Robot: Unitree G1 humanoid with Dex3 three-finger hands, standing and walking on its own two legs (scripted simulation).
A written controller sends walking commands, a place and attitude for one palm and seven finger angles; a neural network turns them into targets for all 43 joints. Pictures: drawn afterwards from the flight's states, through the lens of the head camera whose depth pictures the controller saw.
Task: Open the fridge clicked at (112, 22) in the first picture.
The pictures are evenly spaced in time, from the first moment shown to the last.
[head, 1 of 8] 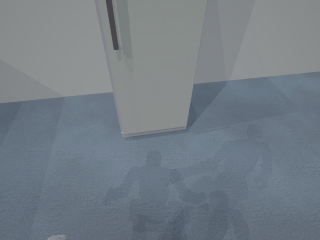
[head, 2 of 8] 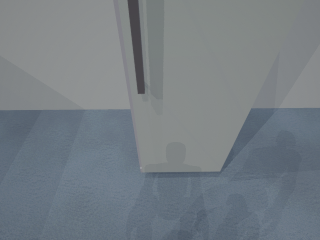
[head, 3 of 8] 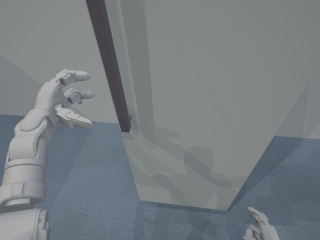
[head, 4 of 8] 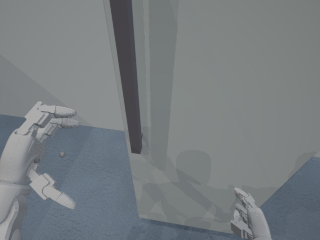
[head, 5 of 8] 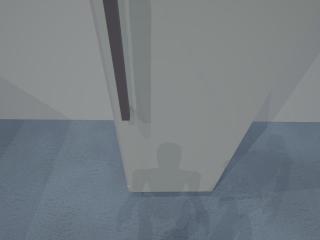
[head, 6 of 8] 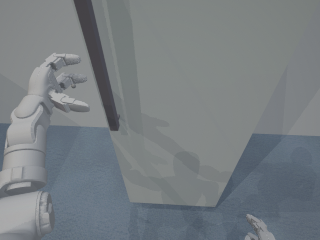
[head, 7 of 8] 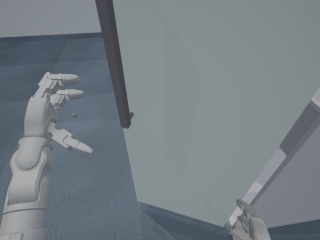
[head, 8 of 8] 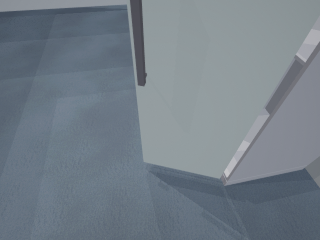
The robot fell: no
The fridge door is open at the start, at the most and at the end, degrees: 0 72 65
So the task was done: yes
